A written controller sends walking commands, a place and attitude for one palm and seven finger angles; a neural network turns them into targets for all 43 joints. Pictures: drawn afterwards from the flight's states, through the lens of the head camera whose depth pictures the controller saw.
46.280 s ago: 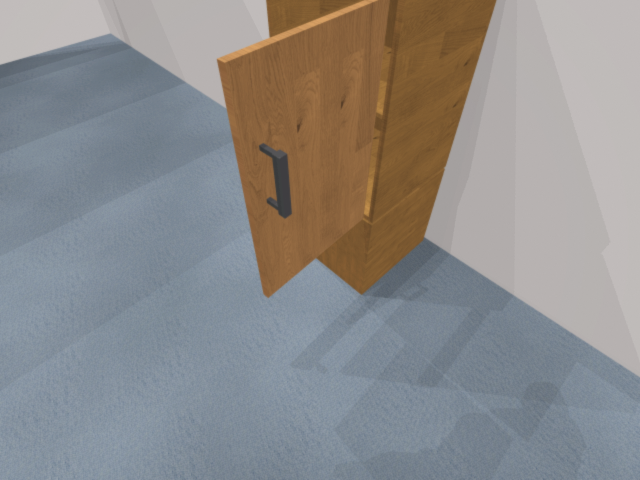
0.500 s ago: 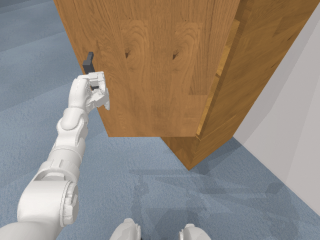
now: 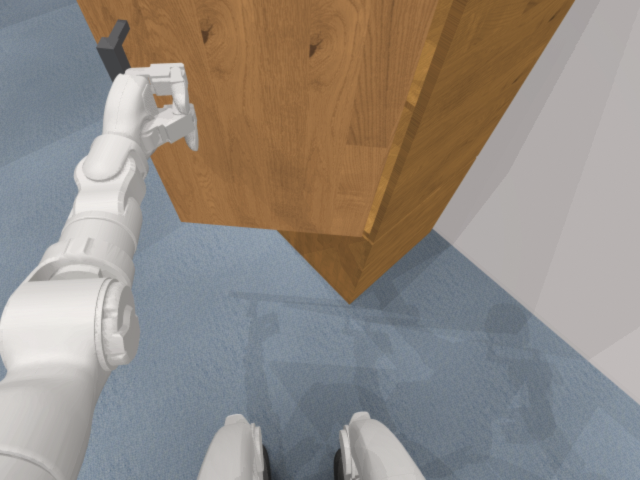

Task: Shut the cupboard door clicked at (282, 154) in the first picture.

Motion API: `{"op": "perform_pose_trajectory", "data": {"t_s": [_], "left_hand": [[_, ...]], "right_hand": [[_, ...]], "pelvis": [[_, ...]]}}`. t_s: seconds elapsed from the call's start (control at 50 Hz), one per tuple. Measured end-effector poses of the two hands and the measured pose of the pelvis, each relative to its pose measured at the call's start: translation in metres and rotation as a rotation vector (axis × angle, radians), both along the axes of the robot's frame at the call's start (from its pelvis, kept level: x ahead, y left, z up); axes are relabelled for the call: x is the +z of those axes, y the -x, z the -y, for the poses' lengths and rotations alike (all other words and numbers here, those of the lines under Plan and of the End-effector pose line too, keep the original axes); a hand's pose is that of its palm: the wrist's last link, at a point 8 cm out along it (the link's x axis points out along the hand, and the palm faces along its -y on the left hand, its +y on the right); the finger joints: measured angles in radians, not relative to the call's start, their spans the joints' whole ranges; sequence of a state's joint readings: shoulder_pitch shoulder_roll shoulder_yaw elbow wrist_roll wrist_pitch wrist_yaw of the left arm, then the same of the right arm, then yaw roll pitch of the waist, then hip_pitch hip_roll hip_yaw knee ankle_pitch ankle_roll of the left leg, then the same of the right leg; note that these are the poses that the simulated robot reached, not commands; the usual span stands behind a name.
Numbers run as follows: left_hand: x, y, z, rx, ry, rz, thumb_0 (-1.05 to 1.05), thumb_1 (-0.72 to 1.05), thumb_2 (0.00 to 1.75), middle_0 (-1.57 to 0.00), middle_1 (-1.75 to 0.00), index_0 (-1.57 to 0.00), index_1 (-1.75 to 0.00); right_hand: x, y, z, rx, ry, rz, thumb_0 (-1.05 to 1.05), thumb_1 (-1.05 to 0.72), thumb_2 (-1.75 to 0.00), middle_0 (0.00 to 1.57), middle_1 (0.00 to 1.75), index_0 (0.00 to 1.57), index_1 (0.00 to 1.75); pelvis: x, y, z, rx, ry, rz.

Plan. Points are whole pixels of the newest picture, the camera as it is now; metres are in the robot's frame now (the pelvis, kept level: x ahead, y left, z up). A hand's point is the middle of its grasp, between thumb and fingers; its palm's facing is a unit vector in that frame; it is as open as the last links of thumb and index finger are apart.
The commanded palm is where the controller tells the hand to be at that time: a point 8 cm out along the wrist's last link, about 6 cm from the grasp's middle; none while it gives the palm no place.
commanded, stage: push the door shut along its arc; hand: left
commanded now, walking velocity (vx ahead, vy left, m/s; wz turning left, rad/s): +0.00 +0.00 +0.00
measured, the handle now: (136, 86) +0.59 +0.18 +0.11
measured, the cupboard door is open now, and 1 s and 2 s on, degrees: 44 31 26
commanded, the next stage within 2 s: pull the fist back off the door in 0.86 s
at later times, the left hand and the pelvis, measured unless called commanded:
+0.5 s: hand (211, 86) +0.57 +0.09 +0.12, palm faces -0.29 -0.96 -0.03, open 3.0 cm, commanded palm +0.59 +0.12 +0.11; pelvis +0.01 +0.00 -0.01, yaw -1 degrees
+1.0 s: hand (226, 69) +0.60 +0.07 +0.12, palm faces -0.33 -0.94 +0.01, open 3.3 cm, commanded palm +0.64 +0.07 +0.11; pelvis +0.00 +0.00 -0.03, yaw -2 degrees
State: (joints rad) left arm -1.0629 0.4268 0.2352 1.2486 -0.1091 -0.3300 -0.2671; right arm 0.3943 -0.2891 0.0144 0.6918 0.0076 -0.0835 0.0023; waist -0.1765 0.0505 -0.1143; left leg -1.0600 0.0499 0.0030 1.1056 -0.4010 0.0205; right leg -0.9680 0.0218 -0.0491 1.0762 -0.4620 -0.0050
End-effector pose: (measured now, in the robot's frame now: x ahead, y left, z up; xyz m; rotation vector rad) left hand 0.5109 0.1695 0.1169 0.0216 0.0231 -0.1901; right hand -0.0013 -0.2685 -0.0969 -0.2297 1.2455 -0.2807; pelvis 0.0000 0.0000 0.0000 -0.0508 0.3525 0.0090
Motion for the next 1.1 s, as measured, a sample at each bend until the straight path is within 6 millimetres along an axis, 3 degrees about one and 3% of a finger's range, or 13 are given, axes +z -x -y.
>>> {"op": "perform_pose_trajectory", "data": {"t_s": [0.38, 0.76, 0.98, 1.1], "left_hand": [[0.004, -0.049, 0.021, -0.081, -0.01, -0.027, -0.01, 0.88, 0.92, -1.3, -1.5, -1.3, -1.5], [0.006, -0.073, 0.031, -0.149, -0.009, -0.038, 0.02, 0.94, 0.98, -1.3, -1.5, -1.3, -1.5], [0.005, -0.088, 0.041, -0.175, -0.012, -0.027, 0.01, 0.99, 1.01, -1.3, -1.5, -1.3, -1.5], [-0.005, -0.096, 0.048, 0.187, 0.134, -0.066, 0.0, 0.87, 0.95, -1.3, -1.5, -1.3, -1.5]], "right_hand": [[-0.004, 0.026, -0.008, -0.073, -0.02, -0.104, 0.0, -0.91, -0.89, 0.2, 0.3, 0.2, 0.3], [-0.007, 0.028, -0.001, -0.053, 0.04, -0.126, 0.0, -0.91, -0.89, 0.2, 0.3, 0.2, 0.3], [-0.014, 0.048, -0.012, -0.077, 0.049, -0.169, 0.0, -0.91, -0.89, 0.2, 0.3, 0.2, 0.3], [-0.013, 0.059, -0.028, -0.037, -0.007, -0.206, 0.0, -0.91, -0.89, 0.2, 0.3, 0.2, 0.3]], "pelvis": [[-0.007, -0.011, 0.002, -0.021, 0.006, -0.06], [-0.019, -0.008, 0.002, -0.007, 0.027, -0.106], [-0.03, -0.002, -0.003, -0.011, 0.035, -0.142], [-0.033, -0.003, -0.004, -0.011, 0.037, -0.174]]}}
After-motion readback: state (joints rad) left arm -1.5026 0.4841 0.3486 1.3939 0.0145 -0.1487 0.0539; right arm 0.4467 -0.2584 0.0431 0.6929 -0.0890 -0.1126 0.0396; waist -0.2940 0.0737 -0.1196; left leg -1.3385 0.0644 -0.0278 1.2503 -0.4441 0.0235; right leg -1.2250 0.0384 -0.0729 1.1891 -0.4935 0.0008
